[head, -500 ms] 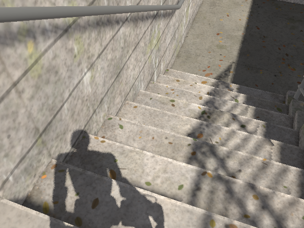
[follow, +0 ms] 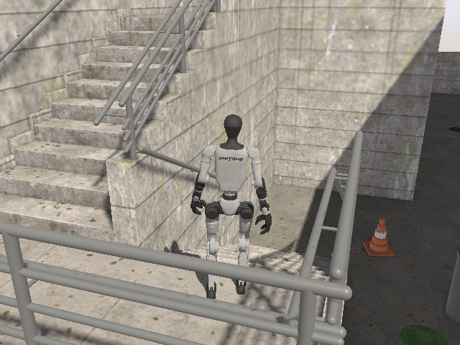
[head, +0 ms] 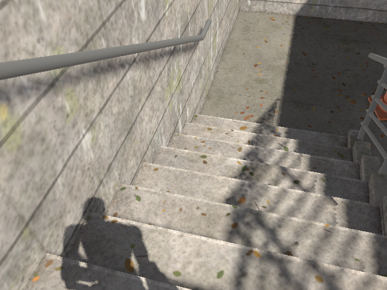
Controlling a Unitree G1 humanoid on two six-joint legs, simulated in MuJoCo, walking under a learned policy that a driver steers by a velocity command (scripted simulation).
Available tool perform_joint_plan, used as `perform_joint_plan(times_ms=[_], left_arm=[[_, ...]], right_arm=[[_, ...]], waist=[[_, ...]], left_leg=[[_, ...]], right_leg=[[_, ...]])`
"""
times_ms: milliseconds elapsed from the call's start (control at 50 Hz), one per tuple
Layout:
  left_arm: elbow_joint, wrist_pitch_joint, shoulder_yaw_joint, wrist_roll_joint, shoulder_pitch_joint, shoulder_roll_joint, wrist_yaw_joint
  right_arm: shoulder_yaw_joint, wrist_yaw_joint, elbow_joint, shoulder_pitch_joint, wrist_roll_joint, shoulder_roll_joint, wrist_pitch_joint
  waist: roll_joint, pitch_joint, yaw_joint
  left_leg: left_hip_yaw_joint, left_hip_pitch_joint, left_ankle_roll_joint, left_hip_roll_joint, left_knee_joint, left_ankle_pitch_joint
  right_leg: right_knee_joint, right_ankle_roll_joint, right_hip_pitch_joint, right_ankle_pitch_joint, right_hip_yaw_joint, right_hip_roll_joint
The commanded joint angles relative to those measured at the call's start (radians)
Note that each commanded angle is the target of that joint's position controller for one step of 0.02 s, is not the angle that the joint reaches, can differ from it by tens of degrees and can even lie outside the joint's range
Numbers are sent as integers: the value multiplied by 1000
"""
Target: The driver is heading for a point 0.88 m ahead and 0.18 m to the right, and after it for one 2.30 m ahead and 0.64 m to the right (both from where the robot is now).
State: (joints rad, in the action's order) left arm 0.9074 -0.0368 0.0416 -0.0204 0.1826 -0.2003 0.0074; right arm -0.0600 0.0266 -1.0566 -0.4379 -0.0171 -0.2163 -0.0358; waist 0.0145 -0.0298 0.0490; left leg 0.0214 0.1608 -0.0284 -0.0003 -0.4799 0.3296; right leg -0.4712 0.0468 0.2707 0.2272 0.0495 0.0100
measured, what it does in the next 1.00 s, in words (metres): goes down: left foot 0.17 m lower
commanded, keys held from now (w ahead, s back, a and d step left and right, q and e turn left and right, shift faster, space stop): w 0.72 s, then w+e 0.28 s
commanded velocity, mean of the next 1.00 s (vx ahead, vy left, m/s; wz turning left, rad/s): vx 0.49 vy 0.00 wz -0.07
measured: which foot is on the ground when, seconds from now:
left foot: up 0.00-0.66, down 0.68-1.00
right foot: down 0.00-0.68, up 0.70-1.00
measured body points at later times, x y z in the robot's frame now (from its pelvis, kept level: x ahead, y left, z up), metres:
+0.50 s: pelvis +0.21 -0.01 -0.03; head +0.22 -0.01 +0.42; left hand +0.06 +0.22 -0.16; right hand +0.41 -0.24 -0.13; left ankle +0.40 +0.12 -0.71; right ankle +0.02 -0.08 -0.74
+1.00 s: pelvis +0.51 +0.04 -0.20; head +0.54 +0.04 +0.25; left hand +0.61 +0.26 -0.35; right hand +0.38 -0.14 -0.34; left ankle +0.45 +0.12 -0.91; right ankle +0.69 -0.16 -0.87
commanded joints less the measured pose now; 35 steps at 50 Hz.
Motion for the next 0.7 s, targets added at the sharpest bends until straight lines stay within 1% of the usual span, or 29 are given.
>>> perform_joint_plan(times_ms=[20,40,60,80,100,120,160,200,220,240,260,280,300,340,360,380,400,440,460,480,520,540,560,600,620,640,660,680,700], left_arm=[[80,-100,51,-94,496,-184,1],[47,-46,60,6,280,-232,-10],[-8,-40,40,21,191,-156,-2],[-24,-41,28,19,159,-120,-4],[-27,-46,18,22,169,-92,-9],[-17,-49,13,17,194,-82,-10],[19,-55,12,19,277,-87,-16],[43,-49,6,26,338,-87,-24],[57,-46,6,21,362,-89,-25],[59,-42,0,19,365,-80,-26],[76,-44,3,8,393,-93,-27],[81,-46,4,13,407,-88,-26],[74,-49,2,5,409,-90,-25],[80,-52,-4,3,434,-77,-29],[117,-58,3,0,493,-85,-44],[125,-60,7,-6,518,-101,-54],[126,-67,15,-7,540,-126,-58],[141,-80,17,-16,583,-119,-63],[135,-91,8,-3,510,-85,-73],[111,-99,2,-7,435,-85,-71],[104,-104,-14,3,374,-60,-56],[109,-106,-16,5,385,-63,-53],[115,-103,-20,9,385,-65,-47],[133,-82,-11,-13,431,-88,-51],[146,-62,-17,-27,442,-78,-61],[157,-42,-14,-44,450,-97,-63],[169,-22,-11,-33,441,-110,-71],[178,-20,1,-8,435,-116,-66],[183,-28,-1,57,622,-34,-74]], right_arm=[[17,-40,117,111,-47,12,-68],[-31,-23,113,112,10,-158,-40],[-29,-27,97,99,7,-144,-26],[-24,-31,93,108,9,-101,-19],[-20,-40,90,117,-9,-74,-9],[-21,-48,95,127,-7,-65,1],[-24,-51,122,186,-5,-63,16],[-24,-55,143,240,-3,-61,33],[-16,-56,151,265,-12,-47,42],[-14,-57,151,275,-12,-44,48],[-15,-57,137,259,-17,-48,55],[-16,-59,138,275,-18,-61,56],[-20,-62,140,302,-14,-74,55],[-17,-65,153,372,-21,-72,54],[-23,-62,167,439,-24,-82,43],[-25,-59,178,472,-21,-91,34],[-27,-54,205,534,-11,-96,21],[-21,-52,246,642,-21,-87,3],[-17,-61,269,652,-24,-82,-7],[-11,-74,269,622,-16,-63,-5],[-4,-91,250,542,-6,-36,0],[-1,-93,250,534,0,-33,6],[-1,-83,255,550,4,-44,11],[10,-68,242,526,-4,-47,4],[6,-51,214,439,-11,-53,-4],[-5,-28,165,278,-17,-77,-11],[-16,-15,104,86,-32,-92,-21],[-35,-19,61,-50,-46,-161,-27],[-24,-43,69,-116,-59,-199,-33]], waist=[[-332,124,-244],[-125,114,-77],[-70,95,-62],[-75,104,-39],[-86,103,-41],[-116,89,-42],[-103,111,-47],[-103,101,-55],[-116,96,-62],[-117,93,-59],[-139,85,-51],[-111,87,-50],[-97,87,-61],[-86,124,-73],[-85,152,-96],[-64,173,-105],[-69,193,-134],[-87,220,-176],[-55,254,-129],[-38,229,-122],[2,188,-114],[-6,184,-129],[-16,202,-148],[-20,183,-192],[-18,145,-176],[-15,88,-120],[20,17,-14],[150,-65,52],[225,-225,-40]], left_leg=[[-308,771,-83,-95,-445,144],[-122,648,-83,-3,-524,80],[-97,536,-67,35,-497,6],[-73,506,-48,54,-473,-41],[-68,484,-27,69,-474,-92],[-47,469,-18,71,-480,-119],[-30,508,-6,61,-442,-181],[-21,529,-1,50,-400,-230],[-1,512,3,43,-417,-256],[-3,498,3,39,-402,-278],[-24,513,-13,50,-450,-327],[-29,547,-18,62,-448,-349],[2,546,-21,47,-470,-381],[15,565,-25,39,-467,-374],[-67,705,-39,70,-429,-418],[-90,810,-40,68,-419,-398],[-81,892,-38,57,-346,-380],[-63,950,-33,59,-294,-395],[-89,852,-20,101,-161,-529],[-14,658,-23,78,-84,-705],[0,326,-43,71,-19,-921],[16,263,-43,60,-8,-938],[26,255,-41,53,14,-912],[19,282,-34,62,137,-886],[16,255,-38,69,211,-874],[46,120,-39,48,225,-809],[72,-97,-40,67,315,-914],[42,-373,-63,125,237,-967],[-139,-807,-143,380,-320,-1647]], right_leg=[[335,240,-467,453,-767,-392],[330,150,-387,337,-505,-373],[337,123,-273,247,-448,-312],[359,98,-247,149,-368,-262],[360,91,-233,29,-310,-228],[358,93,-226,-68,-263,-210],[330,93,-248,-324,-213,-200],[309,99,-281,-476,-186,-198],[294,103,-266,-545,-156,-194],[285,108,-256,-562,-139,-181],[259,121,-286,-599,-149,-209],[250,129,-312,-568,-151,-216],[229,133,-299,-532,-147,-211],[202,132,-293,-540,-162,-220],[156,144,-426,-451,-211,-244],[135,157,-507,-446,-242,-269],[130,163,-560,-354,-239,-244],[98,177,-580,-326,-263,-244],[88,155,-447,-262,-223,-215],[78,137,-271,-164,-173,-165],[35,111,-41,-101,-121,-130],[7,107,-20,-94,-124,-123],[-51,103,-26,-85,-123,-98],[-214,97,-193,-176,-126,-78],[-359,99,-282,-274,-132,-69],[-565,111,-291,-437,-145,-75],[-857,105,-220,-432,-110,-54],[-1234,85,2,78,-56,42],[-1559,37,437,763,-117,94]])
